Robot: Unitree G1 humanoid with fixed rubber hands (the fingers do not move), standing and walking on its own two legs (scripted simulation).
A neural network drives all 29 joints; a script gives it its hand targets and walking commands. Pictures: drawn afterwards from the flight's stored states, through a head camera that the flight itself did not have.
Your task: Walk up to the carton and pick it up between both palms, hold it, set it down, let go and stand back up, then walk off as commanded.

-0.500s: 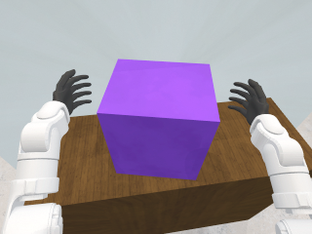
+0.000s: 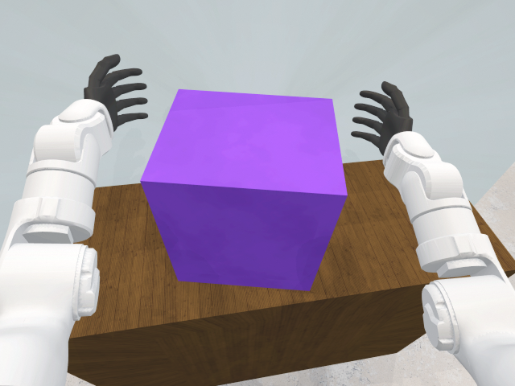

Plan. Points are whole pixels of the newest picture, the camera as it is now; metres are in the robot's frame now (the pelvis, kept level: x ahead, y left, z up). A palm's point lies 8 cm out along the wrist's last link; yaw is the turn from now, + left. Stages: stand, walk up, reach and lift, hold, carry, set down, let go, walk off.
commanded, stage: reach and lift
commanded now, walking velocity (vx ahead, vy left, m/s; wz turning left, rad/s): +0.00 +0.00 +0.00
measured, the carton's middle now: (248, 197) +0.41 -0.03 +0.05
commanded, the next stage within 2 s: none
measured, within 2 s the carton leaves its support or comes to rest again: neither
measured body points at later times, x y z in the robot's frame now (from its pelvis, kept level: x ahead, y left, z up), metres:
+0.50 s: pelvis +0.00 +0.00 +0.00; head +0.03 +0.02 +0.45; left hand +0.47 +0.16 +0.11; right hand +0.40 -0.23 +0.10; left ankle +0.00 +0.12 -0.75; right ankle +0.03 -0.13 -0.74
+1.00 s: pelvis +0.00 +0.00 -0.02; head +0.04 +0.02 +0.43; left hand +0.47 +0.15 +0.08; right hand +0.40 -0.22 +0.06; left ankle +0.00 +0.12 -0.74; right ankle +0.03 -0.13 -0.74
